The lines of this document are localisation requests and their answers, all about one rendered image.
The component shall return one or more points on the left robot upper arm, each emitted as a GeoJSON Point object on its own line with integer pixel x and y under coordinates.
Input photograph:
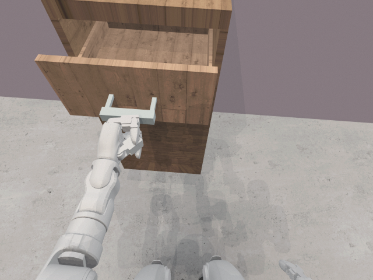
{"type": "Point", "coordinates": [67, 272]}

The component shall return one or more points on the robot thigh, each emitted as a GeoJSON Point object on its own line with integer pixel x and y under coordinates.
{"type": "Point", "coordinates": [154, 272]}
{"type": "Point", "coordinates": [220, 270]}

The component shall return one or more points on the drawer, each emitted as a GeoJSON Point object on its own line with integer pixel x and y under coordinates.
{"type": "Point", "coordinates": [135, 62]}

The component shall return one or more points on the robot left forearm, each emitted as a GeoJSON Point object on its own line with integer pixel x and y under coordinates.
{"type": "Point", "coordinates": [81, 245]}

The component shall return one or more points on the left robot hand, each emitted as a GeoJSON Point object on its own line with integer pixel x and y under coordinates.
{"type": "Point", "coordinates": [111, 138]}

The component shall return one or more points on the robot left thigh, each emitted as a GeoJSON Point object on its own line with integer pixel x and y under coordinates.
{"type": "Point", "coordinates": [154, 272]}

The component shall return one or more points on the right robot hand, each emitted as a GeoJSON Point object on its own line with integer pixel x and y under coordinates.
{"type": "Point", "coordinates": [294, 271]}

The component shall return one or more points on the robot right thigh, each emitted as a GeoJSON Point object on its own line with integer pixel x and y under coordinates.
{"type": "Point", "coordinates": [220, 270]}

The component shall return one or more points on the handle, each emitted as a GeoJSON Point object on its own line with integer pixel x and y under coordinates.
{"type": "Point", "coordinates": [145, 116]}

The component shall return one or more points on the cabinet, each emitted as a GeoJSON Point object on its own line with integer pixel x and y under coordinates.
{"type": "Point", "coordinates": [167, 146]}

